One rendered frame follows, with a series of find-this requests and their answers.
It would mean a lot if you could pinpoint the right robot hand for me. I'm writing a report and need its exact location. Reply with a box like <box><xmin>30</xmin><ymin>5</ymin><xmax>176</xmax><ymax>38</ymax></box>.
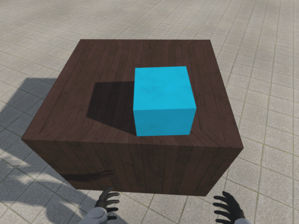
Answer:
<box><xmin>213</xmin><ymin>191</ymin><xmax>245</xmax><ymax>224</ymax></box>

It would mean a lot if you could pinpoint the carton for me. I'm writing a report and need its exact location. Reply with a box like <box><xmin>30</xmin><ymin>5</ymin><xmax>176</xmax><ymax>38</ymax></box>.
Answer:
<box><xmin>133</xmin><ymin>66</ymin><xmax>197</xmax><ymax>136</ymax></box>

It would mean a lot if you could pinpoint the left robot forearm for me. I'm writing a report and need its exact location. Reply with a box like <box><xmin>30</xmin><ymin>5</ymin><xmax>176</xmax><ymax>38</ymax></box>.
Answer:
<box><xmin>78</xmin><ymin>207</ymin><xmax>107</xmax><ymax>224</ymax></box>

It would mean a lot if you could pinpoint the pedestal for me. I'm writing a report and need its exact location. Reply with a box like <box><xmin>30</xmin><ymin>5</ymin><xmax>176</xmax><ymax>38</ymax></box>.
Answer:
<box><xmin>21</xmin><ymin>39</ymin><xmax>244</xmax><ymax>196</ymax></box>

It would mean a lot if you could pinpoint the left robot hand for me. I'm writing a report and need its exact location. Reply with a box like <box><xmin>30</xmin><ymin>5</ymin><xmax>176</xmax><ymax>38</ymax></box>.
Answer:
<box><xmin>95</xmin><ymin>186</ymin><xmax>120</xmax><ymax>220</ymax></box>

